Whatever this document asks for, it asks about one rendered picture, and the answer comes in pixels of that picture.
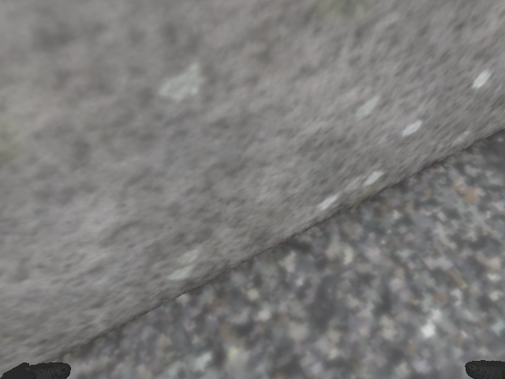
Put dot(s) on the right robot hand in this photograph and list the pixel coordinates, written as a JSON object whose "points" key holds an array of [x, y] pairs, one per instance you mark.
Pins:
{"points": [[486, 369]]}

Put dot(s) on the left robot hand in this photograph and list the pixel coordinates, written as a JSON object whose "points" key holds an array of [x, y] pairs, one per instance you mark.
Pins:
{"points": [[51, 370]]}

